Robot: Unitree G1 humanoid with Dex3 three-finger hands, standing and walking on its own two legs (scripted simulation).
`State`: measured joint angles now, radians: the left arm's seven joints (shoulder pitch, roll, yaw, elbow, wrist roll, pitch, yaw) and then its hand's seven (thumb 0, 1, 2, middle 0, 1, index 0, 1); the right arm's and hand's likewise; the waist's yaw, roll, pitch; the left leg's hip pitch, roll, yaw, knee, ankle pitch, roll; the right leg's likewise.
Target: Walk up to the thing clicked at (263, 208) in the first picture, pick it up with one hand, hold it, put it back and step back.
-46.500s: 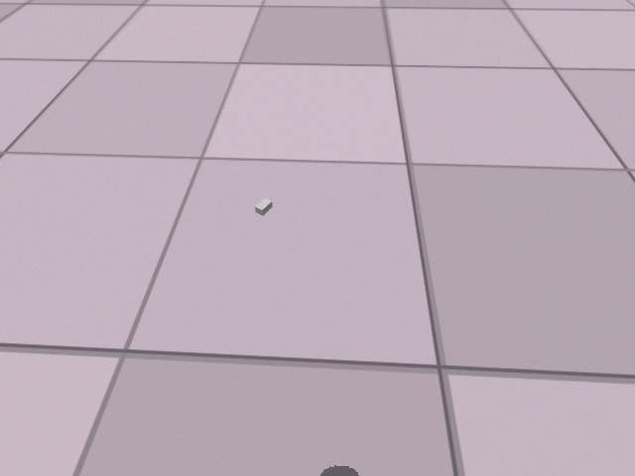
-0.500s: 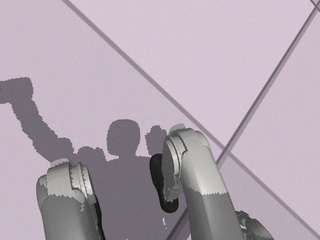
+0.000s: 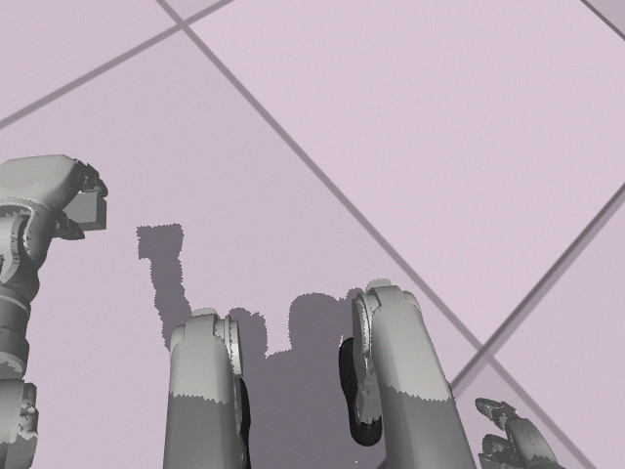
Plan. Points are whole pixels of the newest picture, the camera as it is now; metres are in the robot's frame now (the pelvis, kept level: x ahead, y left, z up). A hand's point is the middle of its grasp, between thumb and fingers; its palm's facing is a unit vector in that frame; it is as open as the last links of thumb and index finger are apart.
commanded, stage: lift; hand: left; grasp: from above
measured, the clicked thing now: (74, 213) +0.46 +0.29 -0.14
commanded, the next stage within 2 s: hold in 1.08 s
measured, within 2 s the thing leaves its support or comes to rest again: neither
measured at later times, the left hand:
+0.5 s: hand out of the picture +0.37 +0.24 +0.11, palm faces -0.46 -0.10 -0.88, open 6.9 cm
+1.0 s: hand out of the picture +0.38 +0.21 +0.21, palm faces -0.44 -0.10 -0.89, open 6.9 cm
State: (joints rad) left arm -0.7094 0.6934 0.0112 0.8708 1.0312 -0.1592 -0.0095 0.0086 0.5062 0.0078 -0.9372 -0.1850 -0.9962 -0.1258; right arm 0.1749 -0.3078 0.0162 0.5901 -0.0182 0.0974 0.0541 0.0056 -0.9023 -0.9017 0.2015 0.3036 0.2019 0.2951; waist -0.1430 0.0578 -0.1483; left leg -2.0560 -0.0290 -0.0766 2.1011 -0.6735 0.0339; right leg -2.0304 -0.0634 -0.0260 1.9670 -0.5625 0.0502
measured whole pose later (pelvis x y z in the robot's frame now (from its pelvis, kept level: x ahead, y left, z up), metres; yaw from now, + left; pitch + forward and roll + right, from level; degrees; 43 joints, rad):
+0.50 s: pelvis +0.02 -0.01 +0.18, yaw +2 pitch +22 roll -2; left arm -0.37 0.51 -0.11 0.69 0.96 -0.05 0.04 0.01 0.50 0.00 -0.95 -0.17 -1.01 -0.11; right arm 0.20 -0.24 0.00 0.67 0.04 0.02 -0.05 0.01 -0.89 -0.90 0.20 0.30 0.20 0.30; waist -0.08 0.04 -0.16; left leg -1.28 0.02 -0.03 1.47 -0.58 0.01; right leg -1.31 -0.03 -0.01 1.39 -0.48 0.04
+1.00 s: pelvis +0.07 -0.02 +0.29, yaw +2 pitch +12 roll -1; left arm -0.34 0.39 -0.18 0.84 0.98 0.02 0.16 0.01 0.49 0.02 -0.96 -0.15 -1.02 -0.10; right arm 0.25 -0.24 -0.04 0.75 0.05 -0.01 -0.06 0.01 -0.89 -0.90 0.20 0.30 0.20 0.30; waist -0.06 0.03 -0.10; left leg -0.73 0.03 0.00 0.96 -0.44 -0.01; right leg -0.77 -0.02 0.00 0.92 -0.36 0.02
